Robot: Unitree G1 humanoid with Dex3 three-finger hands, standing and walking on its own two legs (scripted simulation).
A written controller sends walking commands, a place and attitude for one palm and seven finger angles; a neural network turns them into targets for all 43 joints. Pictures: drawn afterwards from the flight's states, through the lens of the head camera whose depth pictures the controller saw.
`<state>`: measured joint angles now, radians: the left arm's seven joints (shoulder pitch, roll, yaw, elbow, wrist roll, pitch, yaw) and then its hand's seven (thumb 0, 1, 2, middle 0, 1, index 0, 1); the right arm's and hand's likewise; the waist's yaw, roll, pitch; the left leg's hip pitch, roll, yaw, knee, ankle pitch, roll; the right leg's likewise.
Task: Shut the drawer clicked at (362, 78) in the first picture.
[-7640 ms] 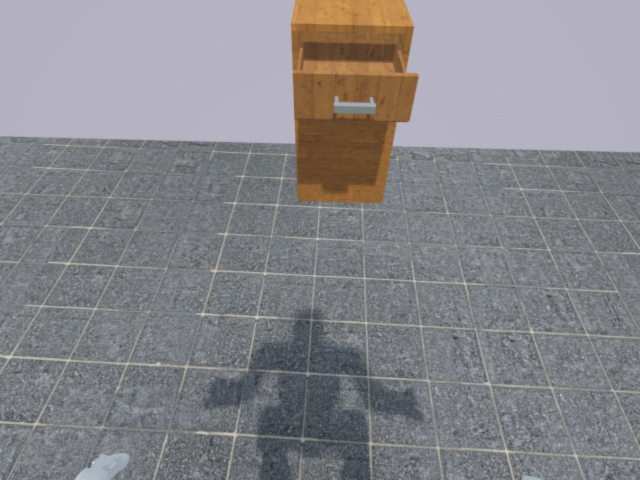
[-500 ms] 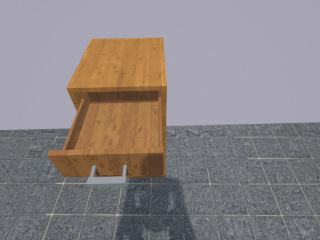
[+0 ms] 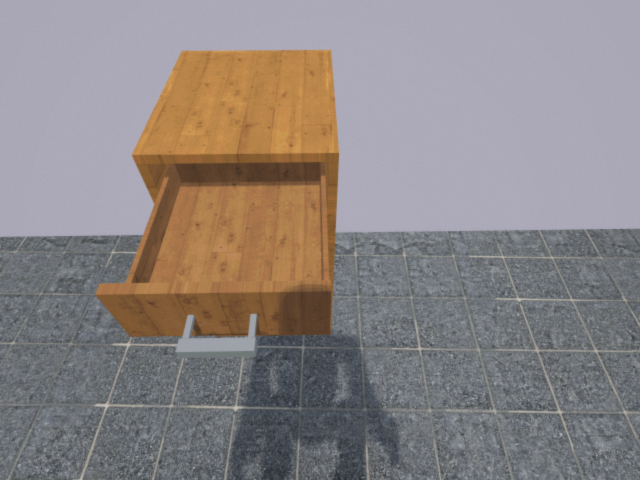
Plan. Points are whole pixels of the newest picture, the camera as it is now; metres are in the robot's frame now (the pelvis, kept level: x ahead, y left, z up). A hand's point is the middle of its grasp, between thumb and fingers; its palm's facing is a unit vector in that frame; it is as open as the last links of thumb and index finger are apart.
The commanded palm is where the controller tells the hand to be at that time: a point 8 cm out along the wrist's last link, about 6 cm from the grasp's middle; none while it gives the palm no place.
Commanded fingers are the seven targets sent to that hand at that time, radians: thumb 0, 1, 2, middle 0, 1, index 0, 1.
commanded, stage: look again from close up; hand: left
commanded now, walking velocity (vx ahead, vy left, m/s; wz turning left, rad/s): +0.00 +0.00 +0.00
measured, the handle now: (219, 334) +0.34 +0.18 -0.09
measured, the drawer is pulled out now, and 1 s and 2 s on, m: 0.30 0.30 0.30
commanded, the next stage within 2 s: shuffle to correct the standing spot in 0.40 s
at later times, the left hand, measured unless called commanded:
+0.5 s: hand out of the picture -0.02 +0.23 -0.18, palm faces -0.01 -0.98 -0.19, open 7.4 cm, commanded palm none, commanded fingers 0.00 0.90 0.90 -0.20 -0.30 -0.20 -0.30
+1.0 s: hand out of the picture +0.03 +0.17 -0.19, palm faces +0.08 -0.98 -0.18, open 7.4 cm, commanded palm none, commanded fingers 0.00 0.90 0.90 -0.20 -0.30 -0.20 -0.30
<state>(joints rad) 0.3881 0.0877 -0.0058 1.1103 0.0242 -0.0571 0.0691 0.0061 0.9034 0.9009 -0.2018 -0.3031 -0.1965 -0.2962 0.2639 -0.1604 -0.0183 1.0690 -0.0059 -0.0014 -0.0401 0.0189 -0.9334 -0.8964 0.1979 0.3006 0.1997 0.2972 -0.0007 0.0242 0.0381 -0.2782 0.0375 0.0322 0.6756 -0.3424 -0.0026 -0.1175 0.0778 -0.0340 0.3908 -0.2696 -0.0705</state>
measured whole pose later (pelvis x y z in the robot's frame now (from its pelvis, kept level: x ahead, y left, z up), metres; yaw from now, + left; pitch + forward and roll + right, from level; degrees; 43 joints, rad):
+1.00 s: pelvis +0.05 +0.00 -0.01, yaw +5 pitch +1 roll +0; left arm 0.33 0.14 0.00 1.09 0.02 -0.02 0.04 0.01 0.91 0.90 -0.20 -0.30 -0.19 -0.30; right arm 0.32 -0.12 0.00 1.13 -0.02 -0.01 -0.03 0.01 -0.91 -0.90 0.20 0.30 0.20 0.30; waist -0.01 -0.01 0.00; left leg -0.23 0.00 0.03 0.63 -0.42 0.05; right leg -0.20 0.03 -0.14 0.56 -0.39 -0.08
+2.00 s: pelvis +0.09 -0.02 +0.00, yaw +5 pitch +0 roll +1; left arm 0.35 0.15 -0.03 1.07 0.01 -0.01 0.03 0.01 0.90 0.90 -0.20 -0.30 -0.20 -0.30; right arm 0.33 -0.14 0.03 1.10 -0.01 -0.01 -0.02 0.01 -0.92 -0.90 0.20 0.30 0.20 0.30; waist 0.00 -0.02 0.05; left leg -0.22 -0.01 0.08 0.40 -0.19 0.03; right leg -0.14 0.01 -0.07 0.43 -0.29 -0.04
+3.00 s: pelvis +0.12 -0.03 -0.01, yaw +5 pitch +0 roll +1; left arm 0.25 0.18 -0.02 1.03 0.01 -0.03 0.06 0.01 0.92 0.90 -0.20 -0.30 -0.20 -0.30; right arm 0.20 -0.17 0.01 1.08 -0.02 0.00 -0.02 0.01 -0.92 -0.90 0.20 0.30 0.20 0.30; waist -0.01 -0.01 0.05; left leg -0.20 0.01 0.07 0.50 -0.29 0.01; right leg -0.10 0.03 -0.07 0.47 -0.37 -0.05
